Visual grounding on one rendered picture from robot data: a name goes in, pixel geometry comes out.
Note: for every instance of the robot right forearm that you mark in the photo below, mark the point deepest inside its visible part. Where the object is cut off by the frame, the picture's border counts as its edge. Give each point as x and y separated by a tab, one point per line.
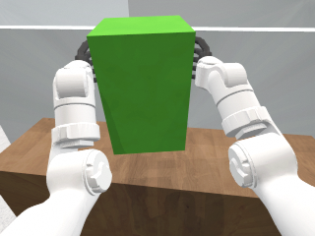
241	113

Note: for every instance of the carton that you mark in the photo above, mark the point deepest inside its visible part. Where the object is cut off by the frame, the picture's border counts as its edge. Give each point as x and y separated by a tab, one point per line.
143	69

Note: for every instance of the robot left hand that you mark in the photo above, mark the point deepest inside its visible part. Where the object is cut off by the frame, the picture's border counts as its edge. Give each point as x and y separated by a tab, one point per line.
84	55

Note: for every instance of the robot right hand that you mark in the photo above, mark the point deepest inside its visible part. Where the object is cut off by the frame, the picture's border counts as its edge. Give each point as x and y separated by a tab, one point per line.
204	52

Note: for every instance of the robot left forearm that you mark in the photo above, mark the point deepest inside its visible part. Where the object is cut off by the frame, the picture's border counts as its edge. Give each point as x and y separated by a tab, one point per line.
74	109

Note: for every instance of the pedestal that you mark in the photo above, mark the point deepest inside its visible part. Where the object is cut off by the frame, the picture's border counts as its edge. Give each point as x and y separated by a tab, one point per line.
187	192

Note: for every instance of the right robot upper arm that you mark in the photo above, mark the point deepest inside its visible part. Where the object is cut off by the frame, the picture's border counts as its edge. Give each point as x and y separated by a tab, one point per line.
266	165

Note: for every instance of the left robot upper arm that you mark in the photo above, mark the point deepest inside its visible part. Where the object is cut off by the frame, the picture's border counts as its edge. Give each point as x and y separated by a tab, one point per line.
74	180

